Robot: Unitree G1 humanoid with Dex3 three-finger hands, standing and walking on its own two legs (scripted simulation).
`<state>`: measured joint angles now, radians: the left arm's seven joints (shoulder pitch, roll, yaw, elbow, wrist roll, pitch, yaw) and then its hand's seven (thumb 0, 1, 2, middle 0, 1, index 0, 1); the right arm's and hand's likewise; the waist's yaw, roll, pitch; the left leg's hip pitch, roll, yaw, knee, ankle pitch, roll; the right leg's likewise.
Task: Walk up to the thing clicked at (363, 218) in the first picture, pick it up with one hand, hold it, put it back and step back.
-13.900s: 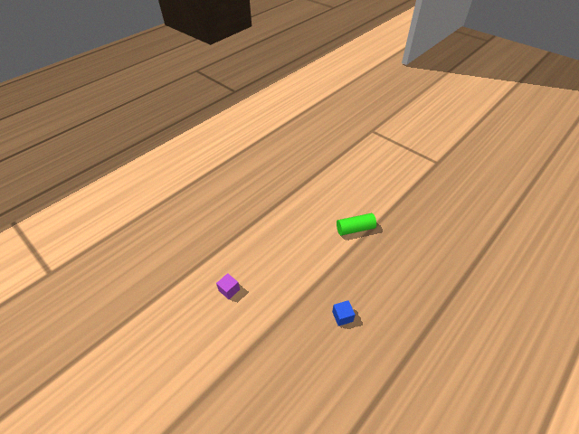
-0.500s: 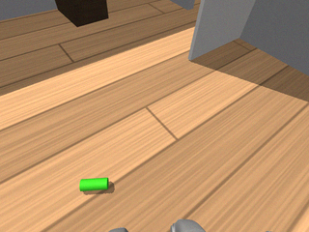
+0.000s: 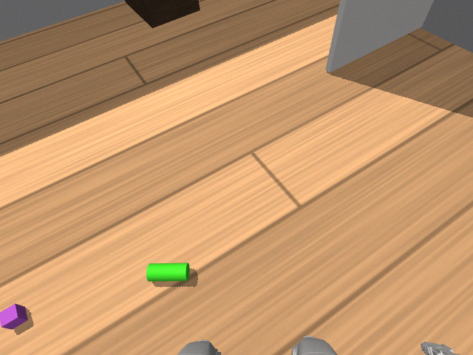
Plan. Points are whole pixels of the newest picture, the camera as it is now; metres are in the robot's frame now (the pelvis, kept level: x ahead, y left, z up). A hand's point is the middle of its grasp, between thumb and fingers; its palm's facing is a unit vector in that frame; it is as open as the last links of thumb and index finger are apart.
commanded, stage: walk up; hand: left
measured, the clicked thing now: (168, 272) +0.47 +0.35 -0.71
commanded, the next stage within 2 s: stand in 1.40 s
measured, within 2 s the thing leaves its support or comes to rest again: neither
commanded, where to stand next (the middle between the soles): +0.04 +0.06 m, yaw -1 degrees
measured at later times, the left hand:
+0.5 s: hand out of the picture +0.10 +0.31 -0.14, palm faces -0.04 -0.91 -0.40, open 7.4 cm
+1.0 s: hand out of the picture +0.11 +0.29 -0.12, palm faces -0.06 -0.92 -0.39, open 7.4 cm
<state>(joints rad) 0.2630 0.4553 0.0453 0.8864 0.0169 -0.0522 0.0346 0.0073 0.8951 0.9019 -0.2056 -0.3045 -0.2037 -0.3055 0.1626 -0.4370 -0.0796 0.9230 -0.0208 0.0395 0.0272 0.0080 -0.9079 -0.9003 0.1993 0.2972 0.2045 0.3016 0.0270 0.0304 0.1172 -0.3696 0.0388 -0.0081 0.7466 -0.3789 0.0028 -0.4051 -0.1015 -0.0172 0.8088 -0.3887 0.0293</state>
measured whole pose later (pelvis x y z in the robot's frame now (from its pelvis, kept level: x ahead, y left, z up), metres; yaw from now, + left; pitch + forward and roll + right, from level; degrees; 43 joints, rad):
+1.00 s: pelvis +0.01 +0.03 +0.03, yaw -2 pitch -2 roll +1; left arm 0.08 0.37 0.00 1.13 0.01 -0.03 0.01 0.01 0.90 0.90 -0.20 -0.30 -0.20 -0.30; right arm 0.05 -0.37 -0.04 1.12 -0.01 0.04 0.03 0.01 -0.91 -0.90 0.20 0.30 0.21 0.30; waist 0.00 0.00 0.07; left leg -0.17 0.02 0.03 0.45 -0.24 -0.01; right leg -0.20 -0.06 0.04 0.46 -0.22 0.05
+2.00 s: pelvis +0.02 +0.02 +0.04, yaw -2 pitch -3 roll +0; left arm 0.11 0.35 0.01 1.12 0.01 -0.01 -0.01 0.01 0.90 0.90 -0.20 -0.30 -0.20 -0.30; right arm 0.07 -0.35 -0.03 1.13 -0.01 0.01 0.02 0.01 -0.91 -0.90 0.20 0.30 0.21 0.30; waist -0.01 0.00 0.06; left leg -0.10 0.05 0.02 0.33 -0.19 -0.04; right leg -0.13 -0.03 0.03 0.34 -0.17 0.03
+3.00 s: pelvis +0.02 +0.02 +0.04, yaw -2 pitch -2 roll +0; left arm 0.12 0.36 0.00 1.11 0.01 -0.01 -0.01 0.01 0.90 0.90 -0.20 -0.30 -0.20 -0.30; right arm 0.10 -0.35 -0.01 1.13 -0.01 0.00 0.01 0.01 -0.91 -0.90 0.20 0.30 0.21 0.30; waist -0.01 0.00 0.05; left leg -0.09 0.05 0.02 0.32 -0.19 -0.04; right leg -0.13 -0.03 0.03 0.34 -0.18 0.03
